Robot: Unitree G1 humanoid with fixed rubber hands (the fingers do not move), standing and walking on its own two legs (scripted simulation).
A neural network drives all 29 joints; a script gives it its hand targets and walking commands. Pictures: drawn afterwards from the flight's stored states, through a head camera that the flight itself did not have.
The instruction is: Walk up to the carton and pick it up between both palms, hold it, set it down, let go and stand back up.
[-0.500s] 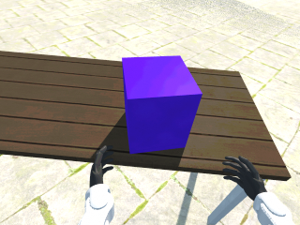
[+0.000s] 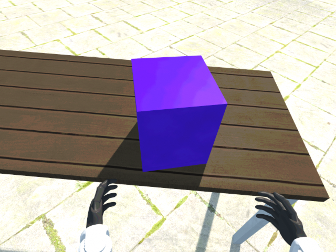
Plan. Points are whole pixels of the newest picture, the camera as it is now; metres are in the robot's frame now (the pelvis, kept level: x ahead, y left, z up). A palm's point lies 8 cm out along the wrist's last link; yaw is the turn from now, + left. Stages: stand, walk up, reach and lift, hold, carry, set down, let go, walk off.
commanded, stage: set down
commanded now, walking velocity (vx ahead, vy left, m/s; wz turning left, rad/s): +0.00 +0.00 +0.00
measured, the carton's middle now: (171, 114) +0.49 +0.07 +0.05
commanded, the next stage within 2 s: let go in 1.10 s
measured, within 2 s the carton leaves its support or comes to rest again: neither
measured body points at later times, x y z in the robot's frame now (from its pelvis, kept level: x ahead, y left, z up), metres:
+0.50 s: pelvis +0.01 +0.00 +0.00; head +0.04 +0.02 +0.45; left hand +0.20 +0.21 -0.03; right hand +0.25 -0.23 -0.03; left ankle +0.04 +0.16 -0.75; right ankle -0.01 -0.08 -0.75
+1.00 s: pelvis +0.02 +0.00 +0.00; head +0.04 +0.03 +0.45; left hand +0.17 +0.23 -0.07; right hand +0.22 -0.21 -0.06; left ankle +0.04 +0.16 -0.75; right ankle -0.01 -0.08 -0.75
